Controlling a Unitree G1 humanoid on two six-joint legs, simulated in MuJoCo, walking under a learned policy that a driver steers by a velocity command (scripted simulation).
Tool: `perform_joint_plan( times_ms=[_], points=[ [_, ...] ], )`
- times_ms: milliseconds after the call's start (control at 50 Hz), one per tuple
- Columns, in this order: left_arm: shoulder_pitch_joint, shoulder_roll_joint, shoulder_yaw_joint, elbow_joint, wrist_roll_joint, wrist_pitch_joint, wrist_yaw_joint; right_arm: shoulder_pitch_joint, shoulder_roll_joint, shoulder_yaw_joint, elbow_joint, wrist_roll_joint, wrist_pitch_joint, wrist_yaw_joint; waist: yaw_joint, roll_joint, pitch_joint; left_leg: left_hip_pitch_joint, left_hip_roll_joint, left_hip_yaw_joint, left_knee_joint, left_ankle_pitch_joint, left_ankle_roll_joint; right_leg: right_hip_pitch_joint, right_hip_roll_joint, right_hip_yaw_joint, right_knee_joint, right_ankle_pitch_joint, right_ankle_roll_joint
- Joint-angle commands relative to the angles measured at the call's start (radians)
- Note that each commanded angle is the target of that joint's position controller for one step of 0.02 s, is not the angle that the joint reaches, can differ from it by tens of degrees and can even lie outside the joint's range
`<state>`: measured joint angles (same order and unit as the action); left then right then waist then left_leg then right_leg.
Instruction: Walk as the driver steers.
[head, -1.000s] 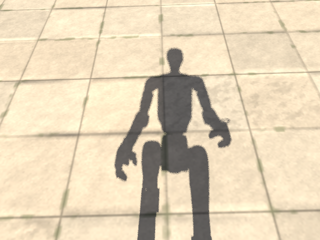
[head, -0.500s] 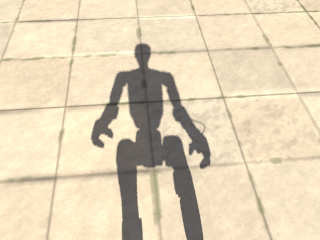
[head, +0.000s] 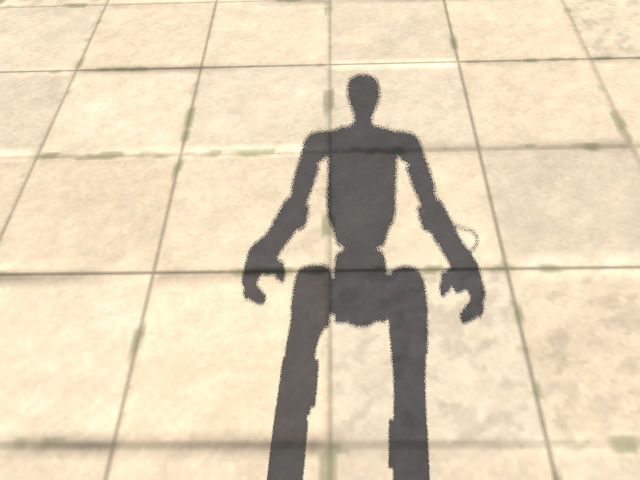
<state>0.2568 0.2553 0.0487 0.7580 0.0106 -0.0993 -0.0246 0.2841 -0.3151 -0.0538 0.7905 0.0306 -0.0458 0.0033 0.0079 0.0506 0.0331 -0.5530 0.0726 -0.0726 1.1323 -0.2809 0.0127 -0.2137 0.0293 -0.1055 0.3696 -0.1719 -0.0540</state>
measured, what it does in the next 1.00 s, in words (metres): walks ahead: left foot, then right foot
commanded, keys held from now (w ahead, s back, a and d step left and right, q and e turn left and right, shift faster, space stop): no key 1.00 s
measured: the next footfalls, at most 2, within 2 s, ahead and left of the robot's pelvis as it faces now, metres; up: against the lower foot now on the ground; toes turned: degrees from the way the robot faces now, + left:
left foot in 0.26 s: +0.30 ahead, +0.13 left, +0.00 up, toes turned +4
right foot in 0.56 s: +0.24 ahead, -0.12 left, +0.00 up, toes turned +2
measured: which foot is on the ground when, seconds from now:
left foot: up 0.00-0.24, down 0.26-1.00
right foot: down 0.00-0.28, up 0.30-0.54, down 0.56-1.00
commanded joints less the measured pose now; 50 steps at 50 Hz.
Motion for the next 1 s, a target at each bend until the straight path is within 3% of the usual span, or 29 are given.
perform_joint_plan(
  times_ms=[20, 60, 100, 140, 220, 240, 260, 280, 300, 320, 340, 360, 380, 420, 460, 500, 540, 560, 580, 600, 640, 720, 840, 1000],
  points=[
    [-0.040, 0.121, 0.032, -0.035, 0.007, -0.030, 0.005, 0.031, -0.042, -0.018, -0.057, -0.012, 0.011, -0.011, -0.033, -0.117, 0.000, -0.081, 0.032, -0.044, -0.042, 0.087, -0.030, 0.031, -0.268, 0.152, -0.211, 0.415, -0.153],
    [-0.054, 0.133, 0.032, -0.021, 0.005, -0.023, 0.015, -0.007, -0.021, -0.011, -0.077, -0.026, 0.003, -0.008, -0.040, -0.118, 0.004, -0.047, 0.017, -0.008, -0.211, 0.187, -0.039, 0.017, -0.229, 0.060, -0.197, 0.567, -0.140],
    [-0.040, 0.141, 0.031, -0.006, -0.003, -0.012, 0.026, -0.088, 0.015, 0.005, -0.095, -0.033, -0.009, 0.007, -0.006, -0.117, -0.003, 0.021, 0.001, 0.051, -0.399, 0.319, -0.033, 0.020, -0.193, 0.004, -0.188, 0.597, -0.121],
    [0.010, 0.161, 0.034, 0.022, -0.011, 0.001, 0.033, -0.145, 0.021, 0.009, -0.113, -0.035, -0.015, 0.021, 0.023, -0.107, -0.024, 0.050, -0.015, 0.070, -0.496, 0.379, -0.027, 0.087, -0.215, 0.019, -0.168, 0.603, -0.122],
    [0.003, 0.191, 0.045, 0.057, -0.032, 0.032, 0.039, -0.146, -0.037, -0.008, -0.129, -0.041, -0.020, 0.034, -0.006, -0.132, -0.051, 0.078, -0.033, 0.053, -0.591, 0.279, 0.029, 0.206, -0.269, 0.064, -0.039, 0.602, -0.098],
    [-0.018, 0.190, 0.045, 0.060, -0.037, 0.039, 0.042, -0.092, -0.054, -0.017, -0.112, -0.046, -0.022, 0.033, -0.044, -0.123, -0.077, 0.155, -0.054, 0.070, -0.647, 0.308, 0.047, 0.207, -0.252, 0.058, 0.037, 0.617, -0.077],
    [0.003, 0.172, 0.040, 0.068, -0.032, 0.043, 0.042, -0.026, -0.092, -0.034, -0.087, -0.052, -0.026, 0.025, -0.068, -0.084, -0.124, 0.282, -0.071, 0.080, -0.708, 0.456, 0.071, 0.191, -0.195, 0.036, 0.164, 0.596, -0.041],
    [0.062, 0.132, 0.024, 0.057, -0.001, 0.036, 0.041, 0.032, -0.172, -0.051, -0.084, -0.065, -0.023, 0.012, -0.058, 0.035, -0.238, 0.521, 0.069, -0.047, -0.619, 0.951, 0.129, 0.055, -0.124, 0.004, 0.359, 0.345, 0.014],
    [0.187, 0.042, -0.014, 0.073, 0.011, 0.034, 0.026, 0.039, -0.153, -0.034, -0.083, -0.079, -0.012, 0.002, -0.015, 0.209, -0.376, 0.794, 0.299, -0.321, -0.596, 1.164, 0.334, -0.204, -0.015, 0.049, 0.657, -0.387, 0.082],
    [0.170, 0.087, -0.005, 0.102, -0.011, 0.046, 0.017, 0.038, -0.071, -0.013, -0.082, -0.055, -0.003, 0.006, -0.039, 0.132, -0.447, 0.753, 0.313, -0.379, -0.640, 1.004, 0.368, -0.219, -0.028, 0.183, 0.747, -0.559, 0.097],
    [0.087, 0.136, 0.008, 0.081, -0.033, 0.060, 0.017, -0.023, -0.054, -0.007, -0.087, -0.040, 0.001, 0.012, -0.045, 0.076, -0.337, 0.657, 0.262, -0.312, -0.687, 0.826, 0.327, -0.268, -0.059, 0.192, 0.767, -0.534, 0.099],
    [0.033, 0.128, 0.010, 0.074, -0.034, 0.077, 0.028, -0.085, -0.041, -0.002, -0.087, -0.036, 0.003, 0.014, -0.029, 0.027, -0.244, 0.558, 0.225, -0.268, -0.725, 0.658, 0.282, -0.300, -0.082, 0.177, 0.734, -0.494, 0.103],
    [0.011, 0.126, 0.013, 0.074, -0.022, 0.096, 0.041, -0.143, -0.035, 0.000, -0.090, -0.036, 0.006, 0.013, -0.010, 0.012, -0.179, 0.442, 0.203, -0.236, -0.770, 0.505, 0.250, -0.278, -0.102, 0.175, 0.664, -0.451, 0.110],
    [0.031, 0.109, 0.012, 0.087, -0.016, 0.126, 0.058, -0.210, -0.057, -0.010, -0.088, -0.055, 0.020, 0.007, 0.027, 0.078, -0.133, 0.266, 0.147, -0.176, -0.842, 0.298, 0.214, -0.143, -0.093, 0.143, 0.522, -0.366, 0.124],
    [0.062, 0.090, 0.008, 0.112, -0.010, 0.133, 0.068, -0.222, -0.049, -0.010, -0.078, -0.060, 0.023, -0.001, 0.031, 0.088, -0.153, 0.218, 0.128, -0.137, -0.861, 0.213, 0.209, -0.048, -0.084, 0.127, 0.420, -0.272, 0.120],
    [0.065, 0.081, 0.008, 0.128, -0.006, 0.134, 0.066, -0.232, -0.044, -0.009, -0.061, -0.050, 0.024, -0.008, 0.036, 0.077, -0.157, 0.187, 0.114, -0.110, -0.868, 0.066, 0.189, 0.026, -0.078, 0.112, 0.305, -0.133, 0.102],
    [0.063, 0.074, 0.007, 0.140, 0.011, 0.131, 0.059, -0.228, -0.027, -0.003, -0.039, -0.040, 0.029, -0.013, 0.044, 0.064, -0.131, 0.130, 0.076, -0.082, -0.868, -0.161, 0.132, 0.106, -0.062, 0.088, 0.185, -0.027, 0.073],
    [0.043, 0.082, 0.005, 0.131, 0.024, 0.129, 0.058, -0.205, -0.004, 0.005, -0.020, -0.042, 0.030, -0.012, 0.038, 0.041, -0.095, 0.105, 0.050, -0.071, -0.864, -0.253, 0.082, 0.108, -0.089, 0.121, 0.126, -0.010, 0.051],
    [0.020, 0.120, 0.009, 0.114, 0.024, 0.125, 0.062, -0.188, -0.003, 0.006, -0.010, -0.048, 0.031, -0.011, 0.014, -0.010, -0.043, 0.113, 0.011, -0.044, -0.821, -0.275, 0.040, 0.047, -0.148, 0.183, 0.052, -0.086, 0.024],
    [-0.014, 0.161, 0.021, 0.130, 0.010, 0.120, 0.062, -0.171, -0.002, 0.000, -0.010, -0.044, 0.034, -0.015, -0.030, -0.147, 0.003, 0.216, -0.048, 0.028, -0.784, -0.173, 0.009, -0.131, -0.141, 0.193, 0.016, -0.317, -0.002],
    [-0.060, 0.092, 0.002, 0.132, 0.014, 0.094, 0.060, -0.184, -0.010, -0.004, 0.005, -0.047, 0.033, -0.024, -0.034, -0.176, 0.011, 0.362, -0.050, 0.039, -0.705, -0.012, 0.007, -0.233, -0.133, 0.196, -0.051, -0.362, 0.027],
    [-0.023, 0.092, 0.000, 0.163, 0.000, 0.065, 0.058, -0.162, -0.006, -0.006, 0.052, -0.044, 0.034, -0.026, -0.017, -0.102, -0.013, 0.356, -0.038, 0.030, -0.699, 0.099, 0.036, -0.131, -0.107, 0.164, 0.003, -0.166, 0.055],
    [0.013, 0.085, -0.004, 0.201, -0.005, 0.071, 0.061, -0.162, -0.006, -0.008, 0.111, -0.035, 0.035, -0.024, 0.001, -0.055, -0.055, 0.386, -0.036, 0.038, -0.673, 0.274, 0.032, -0.048, -0.092, 0.141, 0.041, 0.009, 0.045],
    [0.012, 0.071, -0.008, 0.237, -0.007, 0.082, 0.060, -0.160, -0.016, -0.009, 0.182, -0.029, 0.049, -0.036, -0.002, -0.049, -0.049, 0.411, -0.033, 0.039, -0.668, 0.327, 0.030, -0.018, -0.078, 0.124, 0.037, 0.079, 0.045]
  ],
)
